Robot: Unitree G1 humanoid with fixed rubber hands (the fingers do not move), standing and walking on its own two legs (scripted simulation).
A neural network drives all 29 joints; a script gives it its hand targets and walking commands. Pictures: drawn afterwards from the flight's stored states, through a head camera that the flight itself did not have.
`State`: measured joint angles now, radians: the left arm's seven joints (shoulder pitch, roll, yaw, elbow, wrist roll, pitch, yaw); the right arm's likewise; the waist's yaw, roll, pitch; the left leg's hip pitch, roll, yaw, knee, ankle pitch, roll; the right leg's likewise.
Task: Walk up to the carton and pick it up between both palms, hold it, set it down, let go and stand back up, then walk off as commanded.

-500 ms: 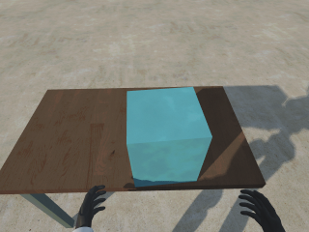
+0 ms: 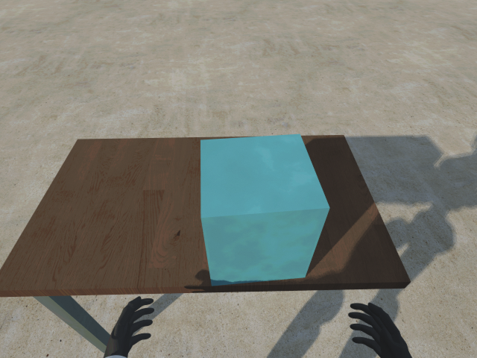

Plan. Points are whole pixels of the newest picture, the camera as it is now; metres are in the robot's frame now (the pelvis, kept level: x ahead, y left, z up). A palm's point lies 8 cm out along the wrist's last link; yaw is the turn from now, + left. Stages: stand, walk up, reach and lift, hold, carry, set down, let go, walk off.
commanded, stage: set down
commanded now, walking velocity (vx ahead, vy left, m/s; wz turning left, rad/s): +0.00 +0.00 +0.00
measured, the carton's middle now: (254, 211) +0.43 +0.01 -0.02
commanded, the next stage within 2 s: let go in 0.66 s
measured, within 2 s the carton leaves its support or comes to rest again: neither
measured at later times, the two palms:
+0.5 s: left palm out of the picture +0.15 +0.25 -0.07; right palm out of the picture +0.16 -0.22 -0.07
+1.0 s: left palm (112, 346) +0.17 +0.24 -0.07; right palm out of the picture +0.17 -0.21 -0.09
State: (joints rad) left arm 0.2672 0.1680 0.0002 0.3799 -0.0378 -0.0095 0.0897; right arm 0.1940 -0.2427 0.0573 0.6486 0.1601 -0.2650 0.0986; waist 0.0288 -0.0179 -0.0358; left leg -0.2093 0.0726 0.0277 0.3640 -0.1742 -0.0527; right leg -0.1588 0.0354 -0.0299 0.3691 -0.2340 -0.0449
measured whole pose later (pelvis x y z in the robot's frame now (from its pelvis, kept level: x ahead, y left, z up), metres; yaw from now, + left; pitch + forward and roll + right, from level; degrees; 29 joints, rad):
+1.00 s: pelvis +0.01 +0.00 +0.00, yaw +0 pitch +1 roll +0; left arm 0.20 0.24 0.03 0.44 -0.01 0.13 -0.01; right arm 0.17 -0.16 0.01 0.75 0.03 -0.23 -0.01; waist 0.02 -0.02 0.02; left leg -0.19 0.07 0.03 0.38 -0.20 -0.05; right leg -0.14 0.03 -0.03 0.37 -0.25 -0.04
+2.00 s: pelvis +0.00 +0.03 +0.00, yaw +0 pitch -2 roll -2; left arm 0.20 0.40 0.00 1.01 0.03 -0.02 -0.02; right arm 0.16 -0.34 -0.02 0.90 -0.02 -0.02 -0.01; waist 0.02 -0.03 0.03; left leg -0.19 0.06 0.02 0.48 -0.25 -0.02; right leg -0.09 0.03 -0.03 0.37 -0.25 -0.01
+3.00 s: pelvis -0.03 +0.03 -0.01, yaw +0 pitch -3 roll -2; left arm 0.18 0.41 0.03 0.94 0.02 0.00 -0.02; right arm 0.12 -0.39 -0.05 0.89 -0.01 0.03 -0.01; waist 0.02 0.02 0.10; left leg -0.24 0.06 0.02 0.51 -0.22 -0.02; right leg -0.14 0.03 -0.03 0.41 -0.22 -0.01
